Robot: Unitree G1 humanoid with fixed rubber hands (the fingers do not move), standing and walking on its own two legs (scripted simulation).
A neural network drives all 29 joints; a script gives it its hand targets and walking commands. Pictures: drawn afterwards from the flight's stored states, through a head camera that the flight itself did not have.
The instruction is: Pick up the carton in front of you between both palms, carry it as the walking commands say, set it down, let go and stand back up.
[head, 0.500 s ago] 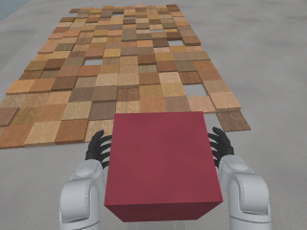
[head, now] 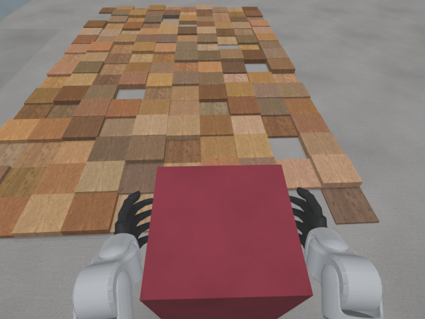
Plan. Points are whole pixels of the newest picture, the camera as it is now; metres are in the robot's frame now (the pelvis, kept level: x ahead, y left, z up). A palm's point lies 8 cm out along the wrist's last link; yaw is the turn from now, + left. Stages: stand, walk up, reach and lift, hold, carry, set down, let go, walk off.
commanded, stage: carry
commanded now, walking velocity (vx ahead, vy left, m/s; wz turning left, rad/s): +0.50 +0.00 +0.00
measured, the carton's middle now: (220, 250) +0.24 +0.00 +0.03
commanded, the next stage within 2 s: none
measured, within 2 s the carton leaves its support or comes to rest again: neither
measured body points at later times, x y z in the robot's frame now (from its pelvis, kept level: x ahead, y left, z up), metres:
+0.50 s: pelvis +0.32 -0.02 -0.01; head +0.33 -0.04 +0.44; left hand +0.64 +0.14 +0.15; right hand +0.66 -0.17 +0.14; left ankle +0.12 +0.09 -0.68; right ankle +0.43 -0.09 -0.72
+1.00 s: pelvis +0.65 +0.00 +0.02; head +0.72 -0.01 +0.46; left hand +1.02 +0.14 +0.13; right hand +1.01 -0.17 +0.13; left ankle +0.73 +0.08 -0.70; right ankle +0.48 -0.10 -0.62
